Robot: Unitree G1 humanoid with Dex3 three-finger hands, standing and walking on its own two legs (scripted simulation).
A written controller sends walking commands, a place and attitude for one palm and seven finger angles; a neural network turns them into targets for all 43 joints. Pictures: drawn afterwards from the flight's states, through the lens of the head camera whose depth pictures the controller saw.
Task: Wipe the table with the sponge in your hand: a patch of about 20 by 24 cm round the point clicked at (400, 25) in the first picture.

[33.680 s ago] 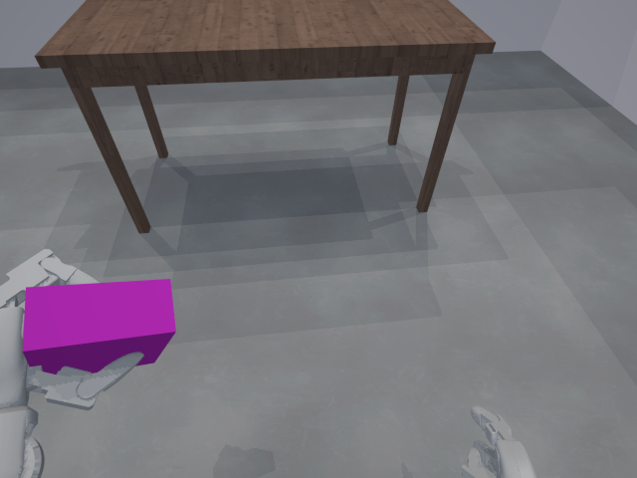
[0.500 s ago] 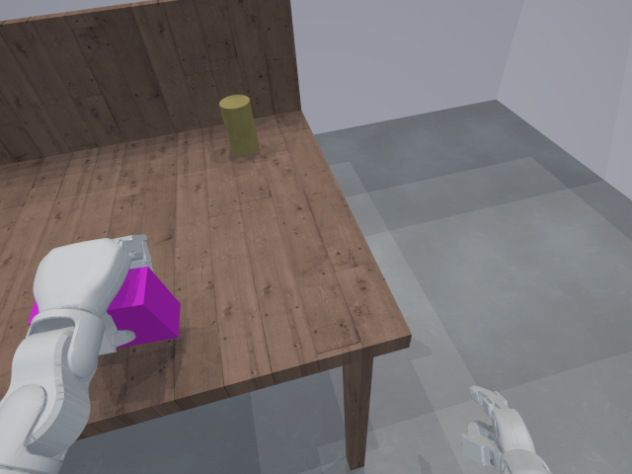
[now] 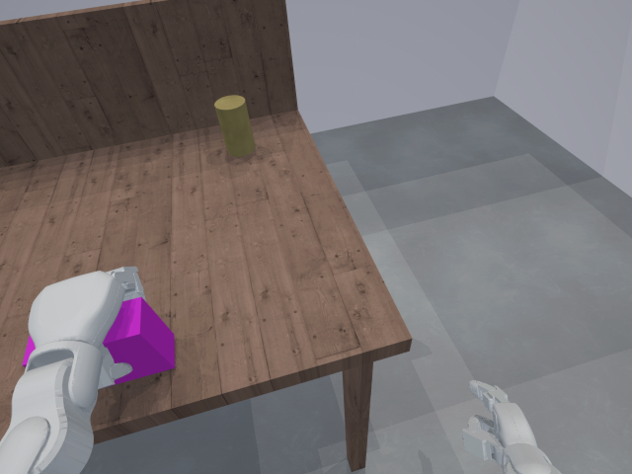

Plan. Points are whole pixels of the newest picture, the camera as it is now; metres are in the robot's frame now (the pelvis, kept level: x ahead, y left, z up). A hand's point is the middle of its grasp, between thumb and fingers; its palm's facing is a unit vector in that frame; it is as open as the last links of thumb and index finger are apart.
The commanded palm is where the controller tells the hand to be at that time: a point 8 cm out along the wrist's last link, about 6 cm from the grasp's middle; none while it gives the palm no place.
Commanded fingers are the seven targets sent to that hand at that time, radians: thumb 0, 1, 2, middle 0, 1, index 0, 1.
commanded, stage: lower the sponge onto the table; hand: left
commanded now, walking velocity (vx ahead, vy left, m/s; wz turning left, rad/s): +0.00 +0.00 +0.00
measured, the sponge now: (114, 353) +0.22 +0.31 +0.05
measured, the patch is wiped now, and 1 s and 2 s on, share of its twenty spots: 0.00 0.10 0.20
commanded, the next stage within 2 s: wipe forward along the first lane in 0.04 s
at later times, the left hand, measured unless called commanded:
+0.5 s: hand (108, 319) +0.24 +0.30 +0.09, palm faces -0.02 -0.07 -1.00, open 9.2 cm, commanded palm +0.23 +0.31 +0.13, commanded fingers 0.00 0.10 1.30 -1.20 -1.60 -1.20 -1.60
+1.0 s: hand (123, 282) +0.30 +0.32 +0.09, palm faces -0.09 -0.03 -1.00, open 9.2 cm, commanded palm +0.29 +0.32 +0.11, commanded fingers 0.00 0.10 1.30 -1.20 -1.60 -1.20 -1.60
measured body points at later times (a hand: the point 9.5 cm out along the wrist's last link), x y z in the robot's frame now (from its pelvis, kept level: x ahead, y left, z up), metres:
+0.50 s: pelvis -0.01 -0.01 +0.00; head -0.01 -0.05 +0.45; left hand +0.24 +0.30 +0.14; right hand +0.21 -0.23 -0.11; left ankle -0.01 +0.08 -0.74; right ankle -0.01 -0.09 -0.74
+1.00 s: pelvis -0.02 -0.03 -0.01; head +0.00 -0.07 +0.44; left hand +0.30 +0.32 +0.14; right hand +0.15 -0.28 -0.14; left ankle -0.01 +0.08 -0.74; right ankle -0.01 -0.09 -0.74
